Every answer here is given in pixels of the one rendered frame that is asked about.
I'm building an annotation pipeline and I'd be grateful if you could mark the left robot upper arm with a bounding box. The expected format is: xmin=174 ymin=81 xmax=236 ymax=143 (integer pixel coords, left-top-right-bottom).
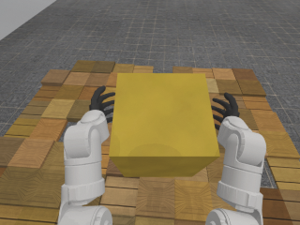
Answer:
xmin=59 ymin=205 xmax=113 ymax=225

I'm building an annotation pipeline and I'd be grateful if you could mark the carton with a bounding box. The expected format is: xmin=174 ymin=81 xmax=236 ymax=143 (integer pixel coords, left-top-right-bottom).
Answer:
xmin=109 ymin=73 xmax=220 ymax=177

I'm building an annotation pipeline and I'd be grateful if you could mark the right robot upper arm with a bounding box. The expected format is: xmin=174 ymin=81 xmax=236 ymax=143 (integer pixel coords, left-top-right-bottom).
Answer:
xmin=205 ymin=208 xmax=259 ymax=225

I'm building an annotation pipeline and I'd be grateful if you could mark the right robot hand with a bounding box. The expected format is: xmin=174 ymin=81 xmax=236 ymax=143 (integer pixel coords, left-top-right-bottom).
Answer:
xmin=211 ymin=92 xmax=240 ymax=130

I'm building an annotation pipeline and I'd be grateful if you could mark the left robot hand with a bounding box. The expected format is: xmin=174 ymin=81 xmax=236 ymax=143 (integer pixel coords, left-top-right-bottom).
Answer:
xmin=89 ymin=85 xmax=115 ymax=123

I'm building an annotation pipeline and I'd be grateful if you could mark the right robot forearm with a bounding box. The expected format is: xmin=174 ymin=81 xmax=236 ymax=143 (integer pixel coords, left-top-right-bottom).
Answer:
xmin=217 ymin=116 xmax=266 ymax=225

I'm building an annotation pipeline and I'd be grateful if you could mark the left robot forearm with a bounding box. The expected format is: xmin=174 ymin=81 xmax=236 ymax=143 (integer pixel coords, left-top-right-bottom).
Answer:
xmin=57 ymin=110 xmax=110 ymax=225

